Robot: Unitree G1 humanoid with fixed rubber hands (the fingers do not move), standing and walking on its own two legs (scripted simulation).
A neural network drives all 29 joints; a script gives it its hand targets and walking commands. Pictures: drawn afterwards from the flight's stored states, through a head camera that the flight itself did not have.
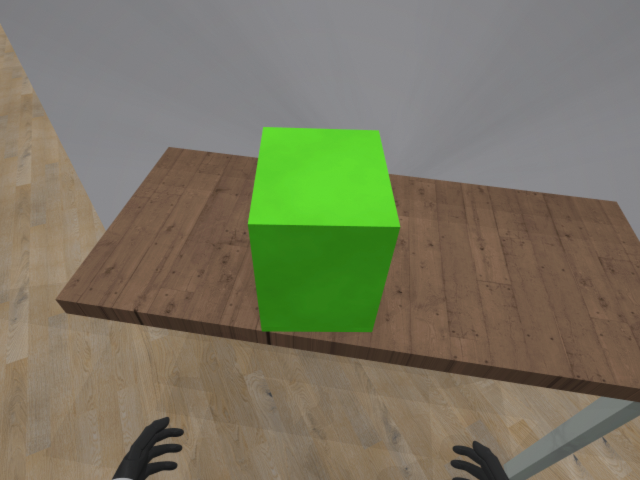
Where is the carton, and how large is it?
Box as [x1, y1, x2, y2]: [248, 127, 399, 331]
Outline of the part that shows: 263,127 248,220 248,229 262,330 371,331 399,229 399,223 378,130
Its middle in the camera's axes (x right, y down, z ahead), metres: +0.00 -0.01 +0.62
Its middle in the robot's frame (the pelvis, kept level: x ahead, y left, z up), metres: +0.49 +0.02 +0.03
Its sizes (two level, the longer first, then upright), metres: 0.216 0.181 0.244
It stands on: a table, 0.68 m high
